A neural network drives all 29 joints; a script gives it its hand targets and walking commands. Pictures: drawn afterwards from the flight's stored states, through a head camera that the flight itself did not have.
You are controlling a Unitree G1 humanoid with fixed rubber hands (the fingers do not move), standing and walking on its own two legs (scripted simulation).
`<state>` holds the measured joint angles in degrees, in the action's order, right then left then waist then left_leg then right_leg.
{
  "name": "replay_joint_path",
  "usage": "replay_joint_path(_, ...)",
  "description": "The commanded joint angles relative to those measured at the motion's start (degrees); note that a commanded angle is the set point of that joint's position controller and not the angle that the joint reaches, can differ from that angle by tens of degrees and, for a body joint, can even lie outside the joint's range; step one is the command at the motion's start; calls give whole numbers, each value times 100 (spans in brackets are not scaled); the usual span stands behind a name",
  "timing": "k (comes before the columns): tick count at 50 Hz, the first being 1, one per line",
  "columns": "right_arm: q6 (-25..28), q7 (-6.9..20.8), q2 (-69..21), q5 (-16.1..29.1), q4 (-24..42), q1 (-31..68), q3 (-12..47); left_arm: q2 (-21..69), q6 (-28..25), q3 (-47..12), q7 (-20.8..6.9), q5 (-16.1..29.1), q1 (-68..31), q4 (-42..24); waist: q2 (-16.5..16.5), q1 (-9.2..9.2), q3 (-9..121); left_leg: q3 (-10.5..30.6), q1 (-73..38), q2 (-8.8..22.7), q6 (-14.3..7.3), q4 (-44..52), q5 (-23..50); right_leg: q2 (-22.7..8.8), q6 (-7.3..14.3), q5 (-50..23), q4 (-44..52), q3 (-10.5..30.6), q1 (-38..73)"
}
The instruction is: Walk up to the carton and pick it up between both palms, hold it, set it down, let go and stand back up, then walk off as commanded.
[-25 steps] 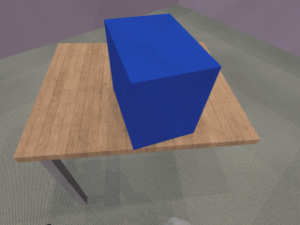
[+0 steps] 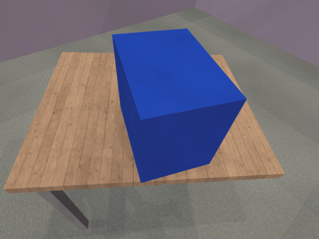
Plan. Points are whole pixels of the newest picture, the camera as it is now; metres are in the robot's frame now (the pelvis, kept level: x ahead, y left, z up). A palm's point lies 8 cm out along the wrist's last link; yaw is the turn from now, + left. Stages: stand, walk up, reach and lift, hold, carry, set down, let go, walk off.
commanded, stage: walk up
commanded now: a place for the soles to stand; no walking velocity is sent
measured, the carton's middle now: (164, 104) +0.46 -0.01 +0.07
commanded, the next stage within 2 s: reach and lift in 0.92 s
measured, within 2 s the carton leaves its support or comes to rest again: neither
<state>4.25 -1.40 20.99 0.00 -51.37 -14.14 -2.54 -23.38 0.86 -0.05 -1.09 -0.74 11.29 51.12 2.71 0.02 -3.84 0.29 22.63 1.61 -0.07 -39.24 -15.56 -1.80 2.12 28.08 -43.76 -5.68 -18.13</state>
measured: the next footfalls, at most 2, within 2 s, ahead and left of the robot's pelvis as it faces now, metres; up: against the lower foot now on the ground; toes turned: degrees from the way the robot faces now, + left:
none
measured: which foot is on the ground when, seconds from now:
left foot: down 0.00-1.00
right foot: down 0.00-1.00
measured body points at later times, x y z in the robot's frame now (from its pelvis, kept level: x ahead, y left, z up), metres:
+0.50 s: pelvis -0.01 +0.00 +0.00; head +0.01 +0.01 +0.45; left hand +0.05 +0.31 -0.13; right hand +0.08 -0.32 -0.11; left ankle +0.05 +0.13 -0.72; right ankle -0.01 -0.11 -0.72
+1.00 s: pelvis -0.01 +0.00 +0.00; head +0.01 +0.02 +0.44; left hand +0.08 +0.31 -0.13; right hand +0.09 -0.32 -0.11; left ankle +0.05 +0.13 -0.72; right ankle -0.01 -0.11 -0.72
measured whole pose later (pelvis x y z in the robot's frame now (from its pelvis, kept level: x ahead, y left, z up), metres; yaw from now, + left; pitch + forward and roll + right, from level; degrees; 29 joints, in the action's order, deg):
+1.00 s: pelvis -0.01 +0.00 +0.00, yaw +1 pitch -2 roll +0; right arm 4.6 0.9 20.8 -3.1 -59.7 -7.0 -4.5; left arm -23.3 15.1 0.0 0.1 -0.3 10.5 44.0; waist 2.5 0.0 -5.1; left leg 0.5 22.7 1.3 0.5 -40.8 -16.0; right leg -2.2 1.7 22.7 -41.7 -6.3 -17.1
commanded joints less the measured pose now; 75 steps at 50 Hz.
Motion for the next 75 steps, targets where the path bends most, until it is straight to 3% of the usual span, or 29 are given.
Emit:
replay_joint_path(1,-123,-77,1257,-28,306,395,-95,-1215,-185,535,136,-48,307,-57,-670,235,580,1052,370,496,-450,291,1298,-710,242,-1202,1833,1261,1137)
replay_joint_path(2,-158,-42,1021,52,267,470,-80,-1365,-242,517,171,-47,2,-16,-333,88,378,548,241,6,-203,18,767,-1258,327,-1179,2274,1640,769)
replay_joint_path(3,-215,-40,1099,39,123,402,-120,-1423,-268,506,129,-28,-369,-22,-284,-38,193,196,-134,-153,-133,21,-102,-1592,578,-811,2413,1707,165)
replay_joint_path(5,-174,1,1171,-25,-5,292,-159,-1279,-245,442,101,-62,-721,5,-194,-186,91,84,-666,-44,-192,300,41,-1293,557,-684,2135,1224,-268)
replay_joint_path(7,-106,3,1375,-67,-39,243,-202,-1148,-218,391,85,-3,-659,-4,-331,-127,355,500,-1002,308,-363,595,1425,-835,267,-1028,1667,711,-172)
replay_joint_path(9,-77,-16,1530,-47,-75,323,-213,-1171,-195,438,82,19,-408,116,-331,25,661,979,-635,570,-558,619,1793,-553,106,-1284,1339,565,446)
replay_joint_path(15,-176,-11,1259,-23,-150,583,-120,-1231,-167,443,92,-15,-608,151,69,-33,380,412,-477,108,-334,478,939,-927,349,-615,1999,910,193)
replay_joint_path(17,-182,7,1316,-52,-233,523,-150,-1245,-162,452,88,14,-687,112,-52,-33,380,308,-650,91,-280,470,1016,-1006,375,-690,1887,894,97)
replay_joint_path(20,-169,27,1395,-61,-259,594,-161,-1190,-137,452,92,10,-588,150,-289,-1,374,755,-532,345,-388,756,1108,-703,232,-484,1682,631,174)
replay_joint_path(23,-165,-50,1660,-34,-317,470,-214,-1278,-38,568,50,-99,-487,73,7,43,160,1054,-44,509,-493,787,838,-564,223,-644,1520,670,331)
replay_joint_path(27,-175,-103,1648,-61,-216,452,-246,-1238,46,591,6,-102,-411,53,-515,43,211,1193,-54,592,-566,864,660,-564,269,-508,1231,631,197)
replay_joint_path(32,-187,-122,1697,-60,-193,543,-243,-1118,68,593,-55,-115,-261,103,-563,116,-69,1724,268,822,-713,1411,-660,-357,213,277,1333,757,7)
replay_joint_path(37,-194,-98,1489,-32,-190,632,-206,-1321,34,652,-55,-157,-351,94,-79,115,-114,681,426,163,-316,654,-440,-834,462,345,2074,1062,248)
replay_joint_path(39,-179,-93,1402,-14,-237,490,-192,-1327,20,621,-44,-134,-607,-26,254,-2,-51,46,-35,-158,-202,108,18,-1126,667,-200,2261,1203,6)
replay_joint_path(41,-157,-88,1354,-38,-228,279,-188,-1373,20,609,-23,-81,-688,-100,386,-69,101,-113,-355,-122,-209,-11,450,-1087,621,-1024,1931,1045,-40)
replay_joint_path(43,-117,-97,1552,-35,-271,154,-233,-1315,49,598,2,-59,-629,-153,-40,-62,423,343,-606,164,-364,245,1787,-818,419,-1740,1237,661,187)
replay_joint_path(44,-106,-120,1674,-39,-264,49,-244,-1292,71,603,4,-53,-585,-184,-260,-53,480,880,-637,517,-576,525,2067,-601,252,-1768,744,475,167)
replay_joint_path(45,-105,-142,1801,-58,-249,-15,-273,-1178,94,615,14,-30,-517,-206,-804,-57,565,1671,-686,971,-952,904,2184,-269,87,-1321,40,384,-8)
replay_joint_path(46,-105,-166,1873,-75,-191,-12,-296,-1087,133,585,16,-10,-354,-231,-982,-69,605,2473,-743,1461,-1300,1290,1959,-1,-28,-578,-328,486,-229)
replay_joint_path(47,594,175,524,-937,-313,1998,-1087,-896,1417,328,352,339,-2365,-2241,-811,-8,690,-449,-61,51,365,410,-1080,-78,236,588,766,108,-517)
replay_joint_path(48,645,402,627,-1016,-476,2665,-951,-703,1899,283,415,150,-2430,-2525,-741,-261,119,-456,-116,167,144,158,-1622,-6,369,849,584,9,-896)
replay_joint_path(49,589,444,696,-1025,-328,2438,-979,-570,2270,271,365,75,-2144,-2546,-266,-313,-179,-375,-508,80,17,-199,-1512,-152,549,828,649,69,-1399)
replay_joint_path(50,512,470,773,-961,-226,2093,-1067,-536,2573,267,274,-56,-1908,-2800,31,-342,-297,-316,-1289,-19,-20,-584,-1324,-346,751,927,808,222,-2009)
replay_joint_path(52,372,463,720,-781,147,1894,-1061,-549,2896,162,229,-51,-1843,-3207,240,-260,91,-277,-2274,-105,67,-828,-750,-532,777,811,1091,265,-2748)
replay_joint_path(54,233,535,806,-680,380,1830,-1091,-447,3122,115,258,-70,-1611,-3328,-11,-148,125,-204,-2247,-3,97,-330,-677,-361,653,88,1194,70,-2289)
replay_joint_path(56,101,647,1011,-576,280,1860,-1187,-257,3211,157,375,-93,-1420,-3414,-738,-74,267,-205,-1227,279,172,376,-762,71,427,-828,1007,-137,-895)
replay_joint_path(65,246,880,1184,-128,714,1110,-863,-151,2671,557,380,-104,-359,-4052,-420,74,1381,-144,-2484,72,323,468,2048,311,80,-3139,1545,8,23)
replay_joint_path(71,542,864,1068,34,1138,848,-692,10,2172,759,370,-54,-21,-3927,58,249,1388,-237,-2285,-107,145,812,2139,270,-173,-3744,1709,127,551)
replay_joint_path(75,644,919,1062,155,1395,666,-600,178,1964,827,449,-19,244,-4053,-33,300,1490,-210,-2356,-126,128,952,2187,246,-199,-3649,1809,177,542)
